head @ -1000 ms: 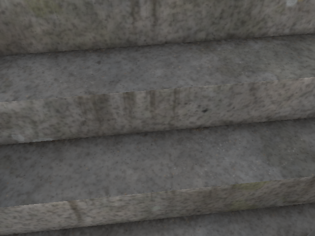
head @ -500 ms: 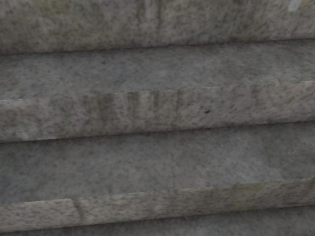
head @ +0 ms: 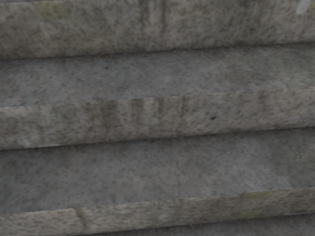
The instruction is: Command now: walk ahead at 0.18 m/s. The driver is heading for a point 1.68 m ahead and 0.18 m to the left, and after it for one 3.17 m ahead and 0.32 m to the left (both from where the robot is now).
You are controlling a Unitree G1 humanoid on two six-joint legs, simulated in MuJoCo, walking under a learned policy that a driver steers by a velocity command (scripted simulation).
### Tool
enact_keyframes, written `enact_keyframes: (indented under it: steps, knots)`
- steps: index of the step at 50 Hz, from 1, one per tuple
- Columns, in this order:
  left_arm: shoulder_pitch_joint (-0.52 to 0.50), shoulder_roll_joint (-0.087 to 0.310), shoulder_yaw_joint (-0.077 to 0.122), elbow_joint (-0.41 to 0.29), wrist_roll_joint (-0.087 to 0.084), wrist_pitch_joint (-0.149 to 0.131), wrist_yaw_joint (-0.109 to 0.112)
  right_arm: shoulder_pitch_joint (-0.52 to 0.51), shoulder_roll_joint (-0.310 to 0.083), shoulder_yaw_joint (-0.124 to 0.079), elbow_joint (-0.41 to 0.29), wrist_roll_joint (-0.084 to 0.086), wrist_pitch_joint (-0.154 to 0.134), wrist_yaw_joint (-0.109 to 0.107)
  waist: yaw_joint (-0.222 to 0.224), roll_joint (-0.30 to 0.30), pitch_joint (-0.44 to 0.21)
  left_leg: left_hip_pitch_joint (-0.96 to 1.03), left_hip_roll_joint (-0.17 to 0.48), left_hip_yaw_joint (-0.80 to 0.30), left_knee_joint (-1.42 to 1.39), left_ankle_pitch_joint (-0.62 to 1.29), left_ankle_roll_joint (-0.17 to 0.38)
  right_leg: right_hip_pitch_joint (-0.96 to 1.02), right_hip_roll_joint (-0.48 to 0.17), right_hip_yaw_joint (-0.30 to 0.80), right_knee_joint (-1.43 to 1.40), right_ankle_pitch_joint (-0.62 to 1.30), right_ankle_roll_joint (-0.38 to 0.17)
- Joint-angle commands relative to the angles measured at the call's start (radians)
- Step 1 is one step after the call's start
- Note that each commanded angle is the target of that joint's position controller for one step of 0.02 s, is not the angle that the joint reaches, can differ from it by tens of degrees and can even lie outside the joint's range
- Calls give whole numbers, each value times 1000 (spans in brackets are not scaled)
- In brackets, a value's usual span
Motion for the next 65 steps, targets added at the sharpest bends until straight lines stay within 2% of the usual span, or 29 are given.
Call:
enact_keyframes:
  steps: [1,18,19,22,24,34,41,42,52,65]
  knots:
    - [43,95,17,-17,1,4,3,71,-89,-14,-10,-1,5,-3,-1,-11,-5,-80,157,-73,-16,552,-11,121,-128,115,-10,397,-40]
    - [46,110,18,28,1,25,-8,80,-95,-10,13,-3,18,1,4,-9,24,-120,159,-89,-46,385,-9,102,-141,117,-43,272,-19]
    - [45,102,15,30,2,27,-9,78,-89,-7,12,-4,17,2,5,-8,14,-124,156,-90,-63,330,-8,107,-139,116,-58,226,-18]
    - [32,91,5,27,5,31,-9,62,-80,1,8,-7,8,1,6,-11,50,-165,145,-104,-120,171,3,102,-130,116,-96,123,-12]
    - [32,97,4,23,5,29,-10,60,-86,3,6,-7,-1,3,8,-10,65,-174,145,-110,-136,146,10,95,-128,114,-102,111,-12]
    - [35,83,-4,-3,-2,-1,-11,48,-94,-1,-15,-2,-31,8,7,1,38,-115,152,-117,-120,356,30,54,-118,88,-59,141,-12]
    - [23,83,-4,-29,-4,-14,-7,32,-99,-5,-28,0,-39,10,0,-13,-4,-61,153,-102,-72,585,26,52,-125,84,-28,242,-10]
    - [23,70,-8,-32,-7,-15,-9,34,-98,-4,-28,0,-39,13,-4,-12,-13,-51,155,-106,-72,598,29,53,-125,82,-17,246,-12]
    - [-10,84,-7,-69,-5,-19,-11,-19,-106,0,-42,-1,-40,15,-2,-16,-32,-48,157,-104,-71,637,21,81,-136,88,-29,301,-7]
    - [-49,89,-9,-90,-2,-21,-18,-63,-111,7,-45,-2,-39,20,-3,-17,-30,-62,159,-118,-112,513,20,93,-148,98,-76,267,1]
